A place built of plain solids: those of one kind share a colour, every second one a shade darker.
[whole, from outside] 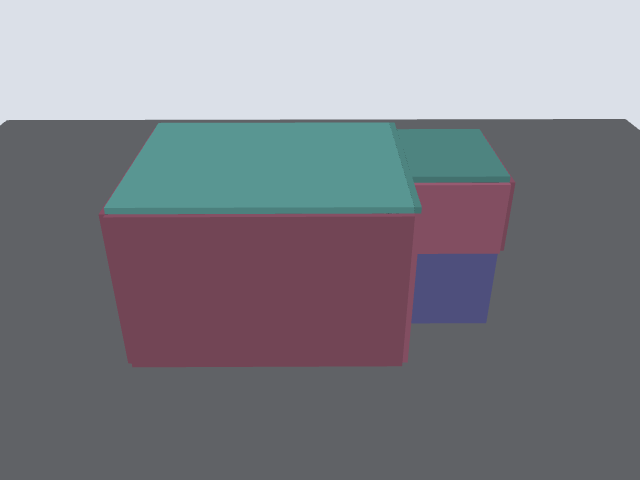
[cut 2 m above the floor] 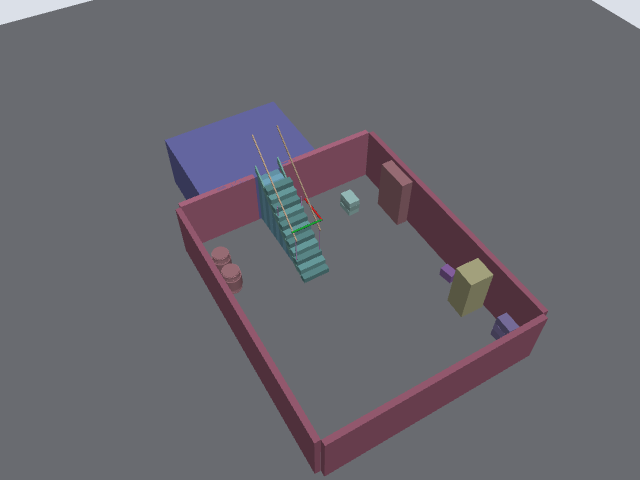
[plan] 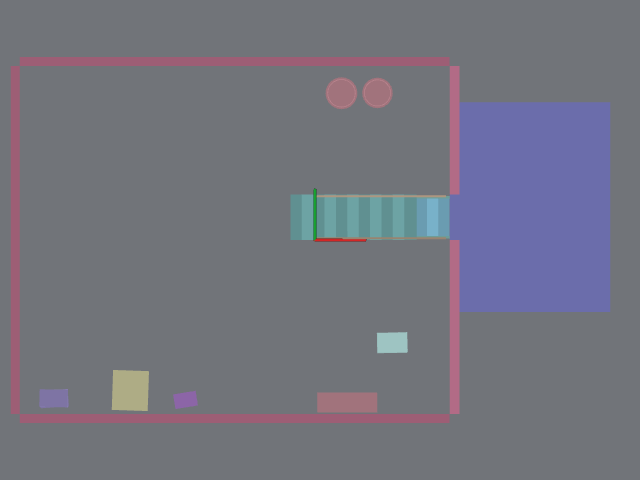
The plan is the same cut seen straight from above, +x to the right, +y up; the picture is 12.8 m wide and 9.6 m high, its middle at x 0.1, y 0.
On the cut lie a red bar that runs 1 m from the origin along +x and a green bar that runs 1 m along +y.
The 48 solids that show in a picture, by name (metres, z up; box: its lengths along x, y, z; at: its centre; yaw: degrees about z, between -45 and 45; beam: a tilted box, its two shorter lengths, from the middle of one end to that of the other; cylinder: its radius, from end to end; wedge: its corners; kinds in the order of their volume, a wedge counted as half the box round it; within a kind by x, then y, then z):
{
 "floor_1": {"box": [3.21, 4.2, 3.25], "at": [4.3, 0.66, 1.33]},
 "wall_1": {"box": [0.18, 6.96, 5.45], "at": [-6.0, 0.0, 2.68]},
 "wall_2": {"box": [8.6, 0.18, 5.45], "at": [-1.61, -3.57, 2.68]},
 "wall_3": {"box": [8.6, 0.18, 5.45], "at": [-1.61, 3.57, 2.68]},
 "wall_4": {"box": [0.2, 3.48, 5.45], "at": [2.79, -1.74, 2.68]},
 "wall_5": {"box": [0.2, 2.57, 5.45], "at": [2.79, 2.2, 2.68]},
 "wall_6": {"box": [3.01, 0.18, 2.45], "at": [4.4, -1.53, 4.18]},
 "wall_7": {"box": [0.18, 4.2, 2.45], "at": [6.0, 0.66, 4.18]},
 "roof_1": {"box": [8.6, 6.96, 0.2], "at": [-1.61, 0.0, 5.5]},
 "roof_2": {"box": [0.2, 6.96, 0.2], "at": [2.79, 0.0, 5.5]},
 "roof_3": {"box": [3.01, 4.2, 0.2], "at": [4.4, 0.66, 5.5]},
 "under_1": {"box": [0.23, 0.75, 1.41], "at": [1.22, 0.45, 0.66]},
 "under_2": {"box": [0.23, 0.75, 1.61], "at": [1.44, 0.45, 0.75]},
 "under_3": {"box": [0.23, 0.75, 1.8], "at": [1.67, 0.45, 0.85]},
 "under_4": {"box": [0.23, 0.75, 2.0], "at": [1.9, 0.45, 0.95]},
 "under_5": {"box": [0.23, 0.75, 2.2], "at": [2.13, 0.45, 1.05]},
 "under_6": {"box": [0.23, 0.75, 2.4], "at": [2.35, 0.45, 1.15]},
 "under_7": {"box": [0.23, 0.75, 2.59], "at": [2.58, 0.45, 1.25]},
 "plant_1": {"cylinder": 0.32, "from": [0.53, 2.94, 0.22], "to": [0.53, 2.94, 0.64]},
 "plant_2": {"cylinder": 0.28, "from": [0.53, 2.94, 0.64], "to": [0.53, 2.94, 0.84]},
 "plant_3": {"cylinder": 0.27, "from": [0.53, 2.94, 0.84], "to": [0.53, 2.94, 0.86]},
 "plant_4": {"box": [1.2, 0.4, 1.95], "at": [0.64, -3.25, 0.93]},
 "plant_5": {"cylinder": 0.3, "from": [1.25, 2.94, 0.25], "to": [1.25, 2.94, 0.71]},
 "plant_6": {"cylinder": 0.27, "from": [1.25, 2.94, 0.71], "to": [1.25, 2.94, 0.94]},
 "plant_7": {"cylinder": 0.25, "from": [1.25, 2.94, 0.94], "to": [1.25, 2.94, 0.96]},
 "cage_trolley_1": {"box": [0.72, 0.8, 1.71], "at": [-3.69, -3.01, 0.81], "yaw": -1.9},
 "string_1": {"wedge": [[0.03, 0.03, -0.05], [0.03, 0.03, 0.21], [0.03, 0.08, -0.05], [0.03, 0.08, 0.21], [2.69, 0.03, 2.25], [2.69, 0.03, 2.51], [2.69, 0.08, 2.25], [2.69, 0.08, 2.51]]},
 "string_2": {"wedge": [[0.03, 0.83, -0.05], [0.03, 0.83, 0.21], [0.03, 0.88, -0.05], [0.03, 0.88, 0.21], [2.69, 0.83, 2.25], [2.69, 0.83, 2.51], [2.69, 0.88, 2.25], [2.69, 0.88, 2.51]]},
 "tread_1": {"wedge": [[-0.49, 0.0, -0.05], [-0.49, 0.0, 0.2], [-0.49, 0.91, -0.05], [-0.49, 0.91, 0.19], [-0.24, 0.0, -0.05], [-0.24, 0.0, 0.19], [-0.24, 0.91, -0.05], [-0.24, 0.91, 0.19]]},
 "tread_2": {"wedge": [[-0.26, 0.0, 0.18], [-0.26, 0.0, 0.39], [-0.26, 0.91, 0.18], [-0.26, 0.91, 0.39], [-0.01, 0.0, 0.18], [-0.01, 0.0, 0.39], [-0.01, 0.91, 0.18], [-0.01, 0.91, 0.39]]},
 "tread_3": {"wedge": [[-0.04, 0.0, 0.38], [-0.04, 0.0, 0.59], [-0.04, 0.91, 0.38], [-0.04, 0.91, 0.59], [0.21, 0.0, 0.38], [0.21, 0.0, 0.59], [0.21, 0.91, 0.38], [0.21, 0.91, 0.59]]},
 "tread_4": {"wedge": [[0.19, 0.0, 0.58], [0.19, 0.0, 0.78], [0.19, 0.91, 0.58], [0.19, 0.91, 0.78], [0.44, 0.0, 0.58], [0.44, 0.0, 0.78], [0.44, 0.91, 0.58], [0.44, 0.91, 0.78]]},
 "tread_5": {"wedge": [[0.42, 0.0, 0.77], [0.42, 0.0, 0.98], [0.42, 0.91, 0.77], [0.42, 0.91, 0.98], [0.67, 0.0, 0.77], [0.67, 0.0, 0.98], [0.67, 0.91, 0.77], [0.67, 0.91, 0.98]]},
 "tread_6": {"wedge": [[0.65, 0.0, 0.97], [0.65, 0.0, 1.18], [0.65, 0.91, 0.97], [0.65, 0.91, 1.17], [0.9, 0.0, 0.97], [0.9, 0.0, 1.18], [0.9, 0.91, 0.97], [0.9, 0.91, 1.17]]},
 "tread_7": {"wedge": [[0.87, 0.0, 1.16], [0.87, 0.0, 1.37], [0.87, 0.91, 1.16], [0.87, 0.91, 1.37], [1.12, 0.0, 1.16], [1.12, 0.0, 1.37], [1.13, 0.91, 1.16], [1.13, 0.91, 1.37]]},
 "tread_8": {"wedge": [[1.1, 0.0, 1.36], [1.1, 0.0, 1.57], [1.1, 0.91, 1.36], [1.1, 0.91, 1.57], [1.35, 0.0, 1.36], [1.35, 0.0, 1.57], [1.35, 0.91, 1.36], [1.35, 0.91, 1.57]]},
 "tread_9": {"wedge": [[1.33, 0.0, 1.56], [1.33, 0.0, 1.77], [1.33, 0.91, 1.56], [1.33, 0.91, 1.76], [1.58, 0.0, 1.56], [1.58, 0.0, 1.77], [1.58, 0.91, 1.56], [1.58, 0.91, 1.76]]},
 "tread_10": {"wedge": [[1.56, 0.0, 1.75], [1.56, 0.0, 1.96], [1.56, 0.91, 1.75], [1.56, 0.91, 1.96], [1.81, 0.0, 1.75], [1.81, 0.0, 1.97], [1.81, 0.91, 1.75], [1.81, 0.91, 1.96]]},
 "tread_11": {"wedge": [[1.78, 0.0, 1.95], [1.78, 0.0, 2.16], [1.78, 0.91, 1.95], [1.78, 0.91, 2.16], [2.03, 0.0, 1.95], [2.03, 0.0, 2.16], [2.03, 0.91, 1.95], [2.03, 0.91, 2.16]]},
 "guard_rail_1": {"wedge": [[0.0, 0.01, 1.53], [0.0, 0.01, 1.59], [0.0, 0.05, 1.53], [0.0, 0.05, 1.59], [2.62, 0.01, 3.8], [2.62, 0.01, 3.85], [2.62, 0.05, 3.8], [2.62, 0.05, 3.85]]},
 "guard_rail_2": {"wedge": [[0.0, 0.85, 1.53], [0.0, 0.85, 1.58], [0.0, 0.9, 1.53], [0.0, 0.9, 1.58], [2.62, 0.85, 3.79], [2.62, 0.85, 3.85], [2.62, 0.9, 3.79], [2.62, 0.9, 3.85]]},
 "carton_1": {"box": [0.57, 0.35, 0.3], "at": [-5.23, -3.17, 0.75], "yaw": -1.4},
 "carton_2": {"box": [0.57, 0.35, 0.35], "at": [-5.22, -3.17, 0.12], "yaw": 3.9},
 "carton_3": {"box": [0.57, 0.35, 0.3], "at": [-5.22, -3.16, 0.45], "yaw": -0.6},
 "crate_1": {"box": [0.6, 0.4, 0.2], "at": [1.54, -2.06, 0.3], "yaw": 1.1},
 "crate_2": {"box": [0.6, 0.4, 0.2], "at": [1.54, -2.06, 0.5], "yaw": -0.4},
 "crate_3": {"box": [0.6, 0.4, 0.25], "at": [1.55, -2.05, 0.07], "yaw": 1.6},
 "bucket_1": {"box": [0.46, 0.3, 0.39], "at": [-2.59, -3.2, 0.14], "yaw": 9.4}
}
